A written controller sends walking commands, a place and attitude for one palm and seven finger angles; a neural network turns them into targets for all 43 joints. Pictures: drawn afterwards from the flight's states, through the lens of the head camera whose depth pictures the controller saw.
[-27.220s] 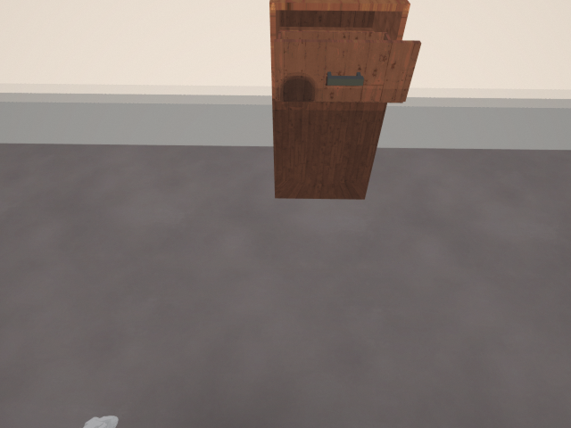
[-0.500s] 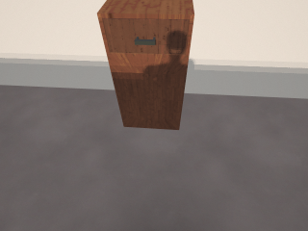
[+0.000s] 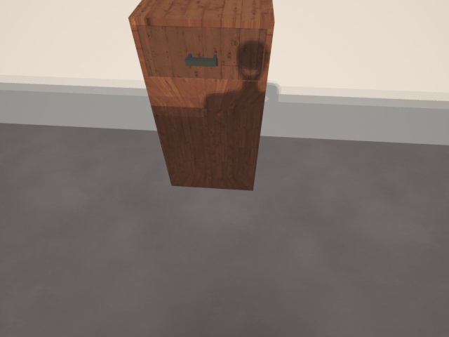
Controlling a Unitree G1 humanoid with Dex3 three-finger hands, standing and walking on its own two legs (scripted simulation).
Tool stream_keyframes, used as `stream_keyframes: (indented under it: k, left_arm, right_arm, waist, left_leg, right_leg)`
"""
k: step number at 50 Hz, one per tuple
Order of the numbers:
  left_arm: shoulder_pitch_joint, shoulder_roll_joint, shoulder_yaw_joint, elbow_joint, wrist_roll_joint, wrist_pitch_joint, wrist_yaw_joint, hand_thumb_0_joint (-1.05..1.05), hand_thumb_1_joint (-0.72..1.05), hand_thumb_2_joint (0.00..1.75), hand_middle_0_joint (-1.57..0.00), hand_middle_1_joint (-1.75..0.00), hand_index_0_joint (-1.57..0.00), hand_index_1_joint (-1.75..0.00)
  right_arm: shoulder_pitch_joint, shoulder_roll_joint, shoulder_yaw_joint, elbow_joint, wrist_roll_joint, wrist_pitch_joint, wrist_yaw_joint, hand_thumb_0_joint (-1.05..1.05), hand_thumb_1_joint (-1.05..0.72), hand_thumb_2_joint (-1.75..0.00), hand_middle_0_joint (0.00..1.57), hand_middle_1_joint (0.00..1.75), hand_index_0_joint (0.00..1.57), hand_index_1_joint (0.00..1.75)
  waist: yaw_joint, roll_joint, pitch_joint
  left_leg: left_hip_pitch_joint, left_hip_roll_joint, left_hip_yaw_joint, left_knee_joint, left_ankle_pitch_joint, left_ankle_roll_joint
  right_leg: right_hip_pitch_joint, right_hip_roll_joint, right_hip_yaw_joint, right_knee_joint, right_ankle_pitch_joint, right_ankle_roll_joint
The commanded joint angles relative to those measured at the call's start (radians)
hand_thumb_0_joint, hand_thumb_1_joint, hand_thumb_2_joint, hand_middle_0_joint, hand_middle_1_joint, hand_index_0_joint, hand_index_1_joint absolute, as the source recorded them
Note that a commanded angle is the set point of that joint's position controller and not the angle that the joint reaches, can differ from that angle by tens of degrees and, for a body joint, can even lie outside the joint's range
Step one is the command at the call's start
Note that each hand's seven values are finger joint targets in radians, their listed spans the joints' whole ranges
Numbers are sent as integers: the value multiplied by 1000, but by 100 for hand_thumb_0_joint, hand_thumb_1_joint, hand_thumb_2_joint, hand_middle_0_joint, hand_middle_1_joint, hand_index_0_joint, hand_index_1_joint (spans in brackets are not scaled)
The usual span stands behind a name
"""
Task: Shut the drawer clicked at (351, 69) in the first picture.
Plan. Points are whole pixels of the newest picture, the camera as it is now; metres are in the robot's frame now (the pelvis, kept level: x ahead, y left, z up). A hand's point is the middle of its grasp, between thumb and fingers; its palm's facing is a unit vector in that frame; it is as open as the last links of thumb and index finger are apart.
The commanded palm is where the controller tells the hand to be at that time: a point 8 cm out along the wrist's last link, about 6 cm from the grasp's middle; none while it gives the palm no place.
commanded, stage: look to check the result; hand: left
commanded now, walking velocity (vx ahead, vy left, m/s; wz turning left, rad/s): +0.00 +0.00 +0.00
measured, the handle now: (201, 59) +0.95 +0.12 +0.01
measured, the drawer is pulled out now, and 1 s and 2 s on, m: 0.00 0.00 0.00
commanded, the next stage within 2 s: stand and wait in 0.60 s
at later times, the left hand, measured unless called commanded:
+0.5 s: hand out of the picture +0.00 +0.14 -0.17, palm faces +0.05 -0.98 -0.17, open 7.4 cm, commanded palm none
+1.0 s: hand out of the picture +0.00 +0.14 -0.17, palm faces +0.05 -0.98 -0.18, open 7.4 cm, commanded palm none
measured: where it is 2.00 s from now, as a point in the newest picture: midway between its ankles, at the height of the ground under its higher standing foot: outside the picture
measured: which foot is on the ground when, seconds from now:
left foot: down 0.00-1.00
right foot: down 0.00-1.00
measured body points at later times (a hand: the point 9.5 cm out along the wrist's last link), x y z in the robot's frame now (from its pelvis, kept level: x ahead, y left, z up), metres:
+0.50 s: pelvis +0.02 -0.01 +0.00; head +0.03 -0.02 +0.45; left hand +0.00 +0.19 -0.16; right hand +0.00 -0.22 -0.17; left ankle +0.02 +0.12 -0.74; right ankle -0.03 -0.11 -0.74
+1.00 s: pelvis +0.02 -0.01 +0.00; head +0.04 -0.03 +0.45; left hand +0.00 +0.19 -0.16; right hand +0.00 -0.22 -0.17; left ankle +0.02 +0.12 -0.74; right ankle -0.03 -0.11 -0.74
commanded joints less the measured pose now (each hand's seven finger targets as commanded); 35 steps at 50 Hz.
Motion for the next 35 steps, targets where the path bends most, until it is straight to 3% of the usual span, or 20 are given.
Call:
stream_keyframes:
  k: [1,8,20,24,35]
  left_arm:
    - [93,90,16,-10,2,-12,4,0,90,90,-20,-30,-20,-30]
    - [91,90,15,-8,2,-10,4,0,90,90,-20,-30,-20,-30]
    - [95,98,18,-12,2,-16,6,0,90,90,-20,-30,-20,-30]
    - [95,98,18,-15,2,-14,6,0,90,90,-20,-30,-20,-30]
    - [90,104,21,-16,1,-16,5,0,90,90,-20,-30,-20,-30]
  right_arm:
    - [87,-68,-6,-6,3,-9,-8,0,-90,-90,20,30,20,30]
    - [80,-71,-4,-2,2,-6,-9,0,-90,-90,20,30,20,30]
    - [67,-81,-6,-3,4,-10,-12,0,-90,-90,20,30,20,30]
    - [61,-85,-6,-4,4,-8,-13,0,-90,-90,20,30,20,30]
    - [59,-90,-6,-3,3,-10,-14,0,-90,-90,20,30,20,30]
  waist:
    - [6,-25,28]
    - [5,-15,59]
    - [6,-31,28]
    - [7,-20,55]
    - [7,-31,36]
  left_leg:
    - [46,76,-67,-52,156,34]
    - [42,78,-65,-63,137,32]
    - [70,82,-57,-51,200,30]
    - [69,82,-58,-56,183,28]
    - [84,87,-52,-60,194,27]
  right_leg:
    - [-64,-90,77,-104,144,-28]
    - [-74,-85,79,-113,122,-27]
    - [-31,-92,75,-105,252,-22]
    - [-52,-85,78,-113,216,-23]
    - [-29,-88,77,-115,250,-23]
